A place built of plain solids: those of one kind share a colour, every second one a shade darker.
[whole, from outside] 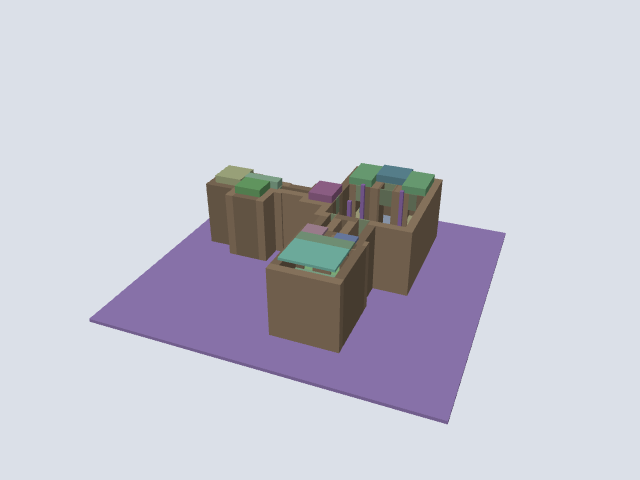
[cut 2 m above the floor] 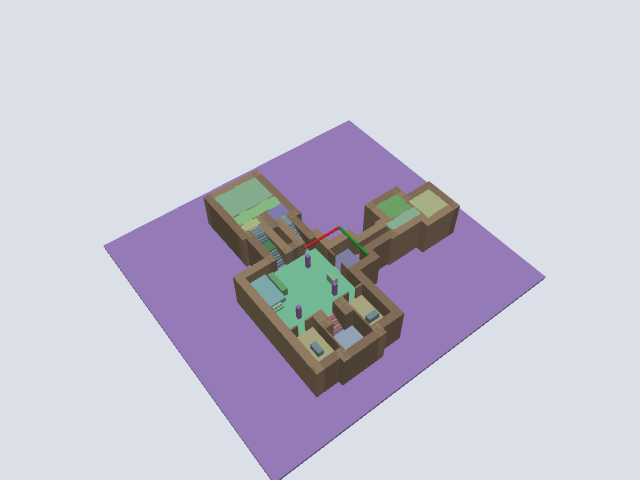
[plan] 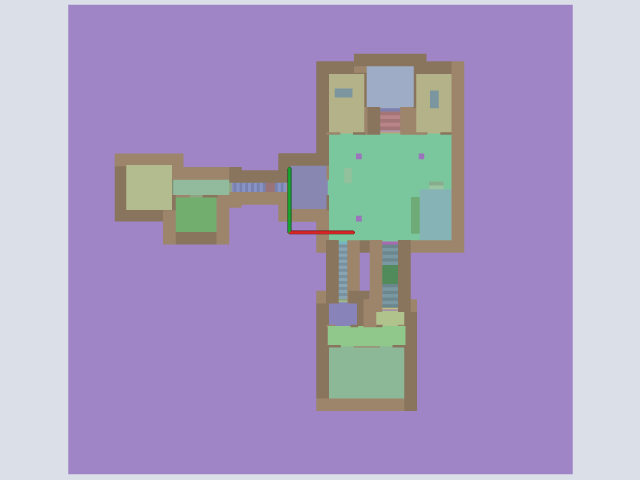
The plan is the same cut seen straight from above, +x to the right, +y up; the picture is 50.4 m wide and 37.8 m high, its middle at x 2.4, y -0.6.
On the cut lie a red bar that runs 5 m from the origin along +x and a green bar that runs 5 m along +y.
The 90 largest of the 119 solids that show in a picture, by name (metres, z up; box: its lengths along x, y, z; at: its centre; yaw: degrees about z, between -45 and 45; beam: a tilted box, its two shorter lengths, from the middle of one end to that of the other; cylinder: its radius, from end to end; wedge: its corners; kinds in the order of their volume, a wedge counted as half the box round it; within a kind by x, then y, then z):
{
 "wall_1": {"box": [1.0, 5.35, 8.93], "at": [-13.26, 3.54, 1.93]},
 "wall_2": {"box": [4.6, 1.0, 8.93], "at": [-11.46, 1.36, 1.93]},
 "wall_3": {"box": [5.4, 1.0, 8.93], "at": [-11.06, 5.72, 1.93]},
 "wall_4": {"box": [1.0, 2.71, 8.93], "at": [-9.46, 0.39, 1.93]},
 "wall_5": {"box": [0.3, 1.21, 8.93], "at": [-9.11, 2.34, 1.93]},
 "wall_6": {"box": [1.0, 1.98, 8.93], "at": [-8.85, 5.22, 1.93]},
 "wall_7": {"box": [1.2, 0.2, 8.93], "at": [-8.46, 2.84, 1.93]},
 "wall_8": {"box": [5.2, 1.0, 8.93], "at": [-7.36, -0.46, 1.93]},
 "wall_9": {"box": [5.61, 1.0, 8.93], "at": [-6.55, 4.64, 1.93]},
 "wall_10": {"box": [1.2, 0.2, 8.93], "at": [-6.25, 2.84, 1.93]},
 "wall_11": {"box": [1.0, 3.9, 8.93], "at": [-5.25, 0.99, 1.93]},
 "wall_12": {"box": [1.91, 1.0, 8.93], "at": [-4.71, 2.44, 1.93]},
 "wall_13": {"box": [1.0, 1.13, 8.93], "at": [-4.25, 2.5, 1.93]},
 "wall_14": {"box": [4.86, 1.0, 8.93], "at": [-2.32, 2.68, 1.93]},
 "wall_15": {"box": [4.86, 1.0, 8.93], "at": [-2.32, 4.4, 1.93]},
 "wall_16": {"box": [1.0, 2.24, 8.93], "at": [-0.4, 1.96, 1.93]},
 "wall_17": {"box": [1.0, 2.24, 8.93], "at": [-0.4, 5.12, 1.93]},
 "wall_18": {"box": [4.0, 1.0, 8.93], "at": [1.11, 1.34, 1.93]},
 "wall_19": {"box": [4.0, 1.0, 8.93], "at": [1.11, 5.74, 1.93]},
 "wall_20": {"box": [1.0, 9.47, 8.93], "at": [2.6, -9.34, 1.93]},
 "wall_21": {"box": [1.0, 3.34, 8.93], "at": [2.6, 0.06, 1.93]},
 "wall_22": {"box": [1.0, 8.14, 8.93], "at": [2.6, 9.41, 1.93]},
 "wall_23": {"box": [1.68, 1.0, 8.93], "at": [2.94, -5.1, 1.93]},
 "wall_24": {"box": [1.68, 1.0, 8.93], "at": [2.94, -1.11, 1.93]},
 "wall_25": {"box": [0.2, 1.22, 8.93], "at": [3.01, 2.33, 1.93]},
 "wall_26": {"box": [0.2, 1.21, 8.93], "at": [3.01, 4.74, 1.93]},
 "wall_27": {"box": [1.0, 5.0, 8.93], "at": [3.37, -3.11, 1.93]},
 "wall_28": {"box": [1.09, 0.2, 8.93], "at": [3.45, 7.79, 1.93]},
 "wall_29": {"box": [1.13, 0.2, 8.93], "at": [3.47, -8.97, 1.93]},
 "wall_30": {"box": [3.98, 1.0, 8.93], "at": [4.09, 12.97, 1.93]},
 "wall_31": {"box": [1.0, 5.0, 8.93], "at": [5.04, -3.11, 1.93]},
 "wall_32": {"box": [1.68, 1.0, 8.93], "at": [5.47, -5.1, 1.93]},
 "wall_33": {"box": [0.98, 0.2, 8.93], "at": [5.49, 7.79, 1.93]},
 "wall_34": {"box": [1.0, 1.5, 8.93], "at": [5.58, 13.32, 1.93]},
 "wall_35": {"box": [1.0, 2.88, 8.93], "at": [5.81, -6.04, 1.93]},
 "wall_36": {"box": [2.58, 1.0, 8.93], "at": [5.92, -1.11, 1.93]},
 "wall_37": {"box": [0.2, 2.8, 8.93], "at": [5.98, 11.18, 1.93]},
 "wall_38": {"box": [7.93, 1.0, 8.93], "at": [6.07, -13.57, 1.93]},
 "wall_39": {"box": [2.06, 0.2, 8.93], "at": [6.07, -8.97, 1.93]},
 "wall_40": {"box": [1.0, 2.2, 8.93], "at": [6.33, -6.37, 1.93]},
 "wall_41": {"box": [1.0, 2.1, 8.93], "at": [6.38, 8.74, 1.93]},
 "wall_42": {"box": [1.18, 1.0, 8.93], "at": [6.47, 9.37, 1.93]},
 "wall_43": {"box": [1.0, 2.19, 8.93], "at": [6.65, 8.78, 1.93]},
 "wall_44": {"box": [1.0, 5.67, 8.93], "at": [6.81, -3.44, 1.93]},
 "wall_45": {"box": [5.7, 1.0, 8.93], "at": [7.93, 13.57, 1.93]},
 "wall_46": {"box": [1.13, 0.2, 8.93], "at": [8.67, -8.97, 1.93]},
 "wall_47": {"box": [1.0, 5.67, 8.93], "at": [9.05, -3.44, 1.93]},
 "wall_48": {"box": [1.0, 2.19, 8.93], "at": [9.21, 8.78, 1.93]},
 "wall_49": {"box": [1.39, 1.0, 8.93], "at": [9.34, -5.77, 1.93]},
 "wall_50": {"box": [1.18, 1.0, 8.93], "at": [9.39, 9.37, 1.93]},
 "wall_51": {"box": [1.0, 2.1, 8.93], "at": [9.48, 8.74, 1.93]},
 "wall_52": {"box": [1.0, 8.8, 8.93], "at": [9.53, -9.67, 1.93]},
 "wall_53": {"box": [0.2, 2.8, 8.93], "at": [9.88, 11.18, 1.93]},
 "wall_54": {"box": [1.0, 1.5, 8.93], "at": [10.28, 13.32, 1.93]},
 "wall_55": {"box": [0.98, 0.2, 8.93], "at": [10.38, 7.79, 1.93]},
 "wall_56": {"box": [5.11, 1.0, 8.93], "at": [11.2, -1.11, 1.93]},
 "wall_57": {"box": [3.98, 1.0, 8.93], "at": [11.77, 12.97, 1.93]},
 "wall_58": {"box": [1.09, 0.2, 8.93], "at": [12.41, 7.79, 1.93]},
 "wall_59": {"box": [1.0, 15.09, 8.93], "at": [13.26, 5.93, 1.93]},
 "ground_under_all_1": {"box": [39.73, 36.97, 0.4], "at": [2.43, -0.56, -2.19]},
 "floor_hall_1": {"box": [9.85, 8.5, 3.5], "at": [7.93, 3.54, -0.79]},
 "floor_upper_1": {"box": [6.13, 4.2, 6.33], "at": [6.07, -11.07, 0.63]},
 "floor_front_1": {"box": [2.98, 4.79, 3.5], "at": [4.49, 10.18, -0.79]},
 "floor_front_2": {"box": [2.98, 4.79, 3.5], "at": [11.37, 10.18, -0.79]},
 "ceil_front_1": {"box": [2.98, 4.79, 3.13], "at": [4.49, 10.18, 5.78]},
 "ceil_front_2": {"box": [2.98, 4.79, 3.13], "at": [11.37, 10.18, 5.78]},
 "ceil_strong_room_1": {"box": [3.6, 3.55, 6.03], "at": [-11.05, 3.54, 4.33]},
 "floor_upper_corridor_1": {"box": [6.13, 1.6, 6.33], "at": [6.07, -8.17, 0.63]},
 "ceil_deposit_room_1": {"box": [3.4, 2.9, 6.03], "at": [-7.36, 1.39, 4.33]},
 "ceil_vestibule_1": {"box": [3.9, 3.4, 3.94], "at": [7.93, 11.47, 5.37]},
 "floor_staff_1": {"box": [2.6, 4.1, 4.14], "at": [11.56, 1.34, -0.47]},
 "ceil_strong_passage_1": {"box": [4.6, 1.4, 6.03], "at": [-6.96, 3.54, 4.33]},
 "floor_secure_1": {"box": [3.0, 3.6, 3.5], "at": [1.51, 3.54, -0.79]},
 "ceil_secure_1": {"box": [3.0, 3.6, 3.13], "at": [1.51, 3.54, 5.78]},
 "floor_vestibule_1": {"box": [3.9, 3.4, 2.54], "at": [7.93, 11.47, -1.27]},
 "floor_back_head_1": {"box": [2.4, 1.87, 6.33], "at": [4.21, -6.44, 0.63]},
 "floor_grand_head_1": {"box": [2.4, 1.2, 6.33], "at": [7.93, -6.77, 0.63]},
 "step_grand_1": {"box": [1.24, 0.29, 6.14], "at": [7.93, -5.8, 0.54]},
 "step_grand_2": {"box": [1.24, 0.29, 5.96], "at": [7.93, -5.54, 0.44]},
 "step_grand_3": {"box": [1.24, 0.29, 5.77], "at": [7.93, -5.27, 0.35]},
 "step_grand_4": {"box": [1.24, 0.29, 5.58], "at": [7.93, -5.0, 0.25]},
 "step_grand_5": {"box": [1.24, 0.29, 5.39], "at": [7.93, -4.74, 0.16]},
 "step_grand_6": {"box": [1.24, 0.29, 5.2], "at": [7.93, -4.47, 0.06]},
 "step_grand_7": {"box": [1.24, 0.29, 5.01], "at": [7.93, -4.2, -0.03]},
 "step_grand_8": {"box": [1.24, 0.29, 4.63], "at": [7.93, -2.44, -0.22]},
 "step_grand_9": {"box": [1.24, 0.29, 4.44], "at": [7.93, -2.17, -0.31]},
 "floor_grand_l1a_1": {"box": [1.24, 1.52, 4.82], "at": [7.93, -3.32, -0.13]},
 "ceil_upper_1": {"box": [6.13, 4.2, 0.3], "at": [6.07, -11.07, 7.19]},
 "ceil_upper_corridor_1": {"box": [6.13, 1.6, 0.3], "at": [6.07, -8.17, 7.19]},
 "counter_top_1": {"box": [0.7, 2.9, 1.08], "at": [9.91, 1.34, 1.5]}
}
